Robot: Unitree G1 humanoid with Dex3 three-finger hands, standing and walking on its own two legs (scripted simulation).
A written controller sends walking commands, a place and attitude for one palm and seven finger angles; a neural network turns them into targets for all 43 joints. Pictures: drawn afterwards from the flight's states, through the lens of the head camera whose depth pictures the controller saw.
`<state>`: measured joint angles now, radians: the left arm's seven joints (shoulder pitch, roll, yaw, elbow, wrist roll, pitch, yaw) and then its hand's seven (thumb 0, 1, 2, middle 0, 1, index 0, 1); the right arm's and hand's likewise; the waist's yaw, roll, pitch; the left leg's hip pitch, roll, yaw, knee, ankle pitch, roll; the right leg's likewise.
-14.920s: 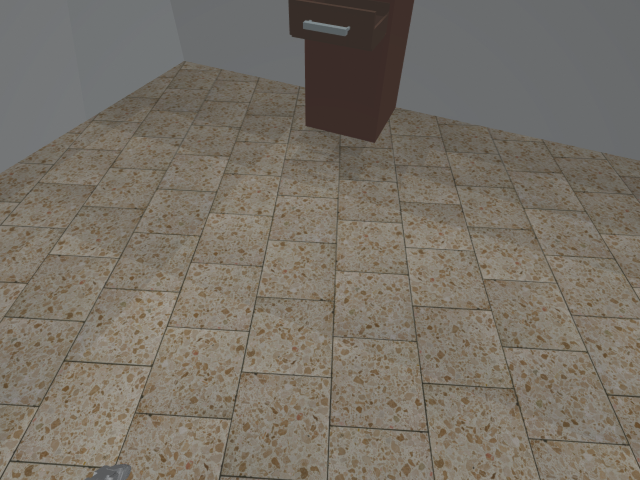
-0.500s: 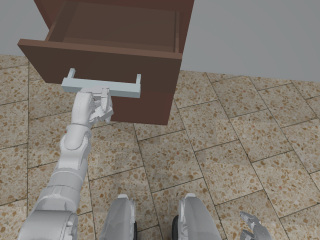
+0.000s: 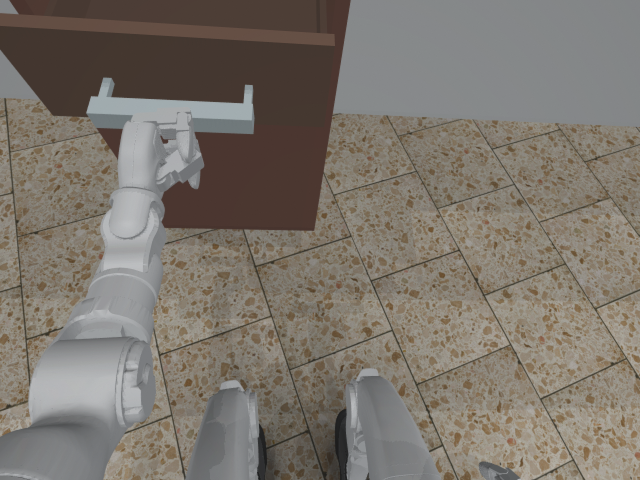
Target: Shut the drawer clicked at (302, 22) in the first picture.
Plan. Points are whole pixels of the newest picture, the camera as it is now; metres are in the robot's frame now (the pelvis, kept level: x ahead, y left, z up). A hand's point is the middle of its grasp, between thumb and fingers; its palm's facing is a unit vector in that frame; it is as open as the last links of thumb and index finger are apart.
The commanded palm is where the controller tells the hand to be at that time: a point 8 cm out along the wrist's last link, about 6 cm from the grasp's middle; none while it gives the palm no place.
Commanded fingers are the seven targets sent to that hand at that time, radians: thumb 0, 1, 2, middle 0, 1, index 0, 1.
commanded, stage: push the drawer shut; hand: left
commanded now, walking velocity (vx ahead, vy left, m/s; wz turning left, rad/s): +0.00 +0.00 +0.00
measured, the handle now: (177, 102) +0.58 +0.15 +0.04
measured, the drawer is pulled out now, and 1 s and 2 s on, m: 0.10 0.00 0.00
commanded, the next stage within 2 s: pull the fist back off the drawer in 1.22 s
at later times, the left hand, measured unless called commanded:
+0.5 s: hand (199, 120) +0.55 +0.12 +0.04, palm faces -0.08 -1.00 -0.05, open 2.9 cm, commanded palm +0.55 +0.15 +0.04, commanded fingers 0.00 0.90 0.90 -1.40 -1.60 -1.40 -1.60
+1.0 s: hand (198, 90) +0.60 +0.12 +0.04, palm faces -0.08 -1.00 -0.04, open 2.8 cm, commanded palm +0.61 +0.13 +0.04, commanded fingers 0.00 0.90 0.90 -1.40 -1.60 -1.40 -1.60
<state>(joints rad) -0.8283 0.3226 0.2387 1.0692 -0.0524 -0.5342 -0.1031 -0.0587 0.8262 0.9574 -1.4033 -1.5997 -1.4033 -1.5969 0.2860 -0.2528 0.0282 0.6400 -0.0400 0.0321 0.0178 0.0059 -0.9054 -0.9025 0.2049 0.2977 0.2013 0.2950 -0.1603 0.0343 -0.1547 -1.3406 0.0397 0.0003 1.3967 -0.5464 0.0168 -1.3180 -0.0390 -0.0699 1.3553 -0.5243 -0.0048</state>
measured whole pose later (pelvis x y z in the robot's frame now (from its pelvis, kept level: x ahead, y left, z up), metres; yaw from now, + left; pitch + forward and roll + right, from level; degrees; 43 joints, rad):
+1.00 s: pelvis +0.00 +0.00 -0.02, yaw -3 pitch +34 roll -6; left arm -1.25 0.59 0.35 1.31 0.06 -0.40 -0.14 -0.05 0.71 0.95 -1.40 -1.60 -1.40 -1.60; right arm 0.37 -0.25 0.09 0.63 -0.08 0.05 0.04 0.00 -0.91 -0.90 0.21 0.30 0.20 0.29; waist -0.29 0.05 -0.13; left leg -1.54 0.07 -0.04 1.49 -0.56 0.02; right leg -1.49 -0.01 -0.10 1.40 -0.51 0.00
